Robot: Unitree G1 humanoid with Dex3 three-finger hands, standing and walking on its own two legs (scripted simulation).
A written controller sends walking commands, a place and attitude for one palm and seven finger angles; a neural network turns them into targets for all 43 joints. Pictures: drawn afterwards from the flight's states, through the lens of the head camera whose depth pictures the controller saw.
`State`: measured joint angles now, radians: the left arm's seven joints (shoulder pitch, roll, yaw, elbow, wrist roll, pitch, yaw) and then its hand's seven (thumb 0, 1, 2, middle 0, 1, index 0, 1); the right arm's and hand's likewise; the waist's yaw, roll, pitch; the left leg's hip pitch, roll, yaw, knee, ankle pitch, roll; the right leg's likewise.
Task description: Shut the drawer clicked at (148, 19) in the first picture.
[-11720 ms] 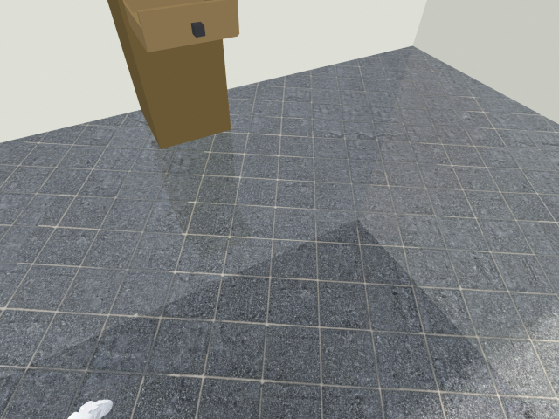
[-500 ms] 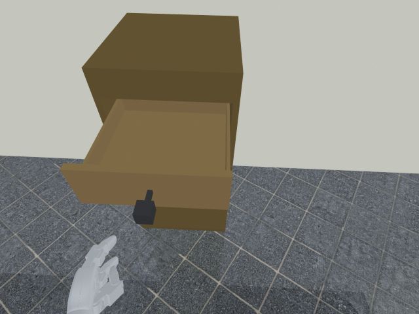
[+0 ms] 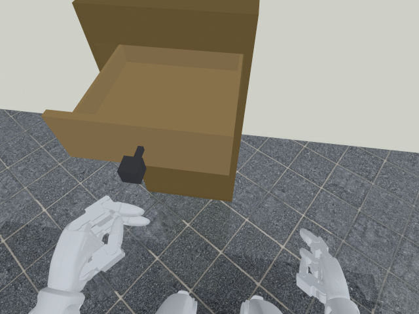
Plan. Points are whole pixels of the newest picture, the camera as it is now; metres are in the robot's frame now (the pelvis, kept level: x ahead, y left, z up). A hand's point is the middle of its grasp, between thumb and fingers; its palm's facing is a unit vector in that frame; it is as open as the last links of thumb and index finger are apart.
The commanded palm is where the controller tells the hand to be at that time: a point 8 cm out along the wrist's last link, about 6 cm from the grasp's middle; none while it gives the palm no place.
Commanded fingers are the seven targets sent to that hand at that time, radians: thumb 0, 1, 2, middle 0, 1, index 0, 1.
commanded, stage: raise the hand and make a fist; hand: left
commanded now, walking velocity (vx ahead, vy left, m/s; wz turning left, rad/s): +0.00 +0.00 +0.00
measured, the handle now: (135, 162) +0.39 +0.20 +0.04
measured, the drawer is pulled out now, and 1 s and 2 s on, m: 0.28 0.28 0.28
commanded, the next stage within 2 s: bring the fist close to the handle in 1.22 s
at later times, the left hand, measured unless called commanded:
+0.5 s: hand (108, 248) +0.20 +0.17 +0.11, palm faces -0.07 -1.00 -0.05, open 3.1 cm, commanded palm +0.17 +0.23 +0.12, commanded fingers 0.00 0.90 0.90 -1.40 -1.60 -1.40 -1.60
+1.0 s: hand (108, 227) +0.22 +0.16 +0.14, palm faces -0.03 -1.00 -0.04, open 3.3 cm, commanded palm +0.18 +0.22 +0.15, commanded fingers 0.00 0.90 0.90 -1.40 -1.60 -1.40 -1.60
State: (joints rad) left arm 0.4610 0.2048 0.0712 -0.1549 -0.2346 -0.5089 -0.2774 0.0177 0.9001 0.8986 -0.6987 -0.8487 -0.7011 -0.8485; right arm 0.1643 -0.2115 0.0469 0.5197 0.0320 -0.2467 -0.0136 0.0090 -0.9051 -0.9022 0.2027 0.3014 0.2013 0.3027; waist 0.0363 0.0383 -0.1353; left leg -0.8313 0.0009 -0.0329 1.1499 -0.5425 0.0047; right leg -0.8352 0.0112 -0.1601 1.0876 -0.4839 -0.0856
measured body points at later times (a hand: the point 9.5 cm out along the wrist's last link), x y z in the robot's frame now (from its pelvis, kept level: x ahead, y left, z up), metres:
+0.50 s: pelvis +0.02 +0.01 +0.03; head +0.06 +0.01 +0.48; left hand +0.20 +0.22 +0.11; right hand +0.22 -0.24 -0.02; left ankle +0.01 +0.11 -0.65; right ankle +0.04 -0.07 -0.65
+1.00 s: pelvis +0.03 +0.03 +0.04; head +0.05 +0.02 +0.49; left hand +0.21 +0.22 +0.14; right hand +0.21 -0.19 -0.02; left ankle +0.01 +0.11 -0.65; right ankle +0.04 -0.07 -0.65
